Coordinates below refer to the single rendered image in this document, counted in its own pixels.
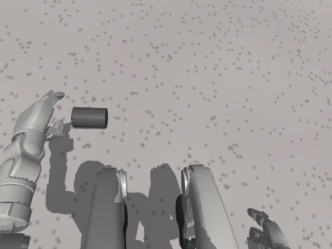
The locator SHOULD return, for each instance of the right robot foot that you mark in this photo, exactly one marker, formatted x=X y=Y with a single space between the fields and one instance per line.
x=185 y=244

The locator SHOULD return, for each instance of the left robot hand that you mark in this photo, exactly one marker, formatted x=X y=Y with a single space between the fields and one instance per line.
x=38 y=115

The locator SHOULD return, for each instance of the right robot hand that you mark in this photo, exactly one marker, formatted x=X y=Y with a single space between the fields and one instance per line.
x=271 y=236

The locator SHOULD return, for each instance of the left robot arm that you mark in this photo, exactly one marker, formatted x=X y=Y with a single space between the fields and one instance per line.
x=18 y=179

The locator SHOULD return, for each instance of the can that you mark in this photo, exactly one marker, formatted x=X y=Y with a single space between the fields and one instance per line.
x=84 y=117

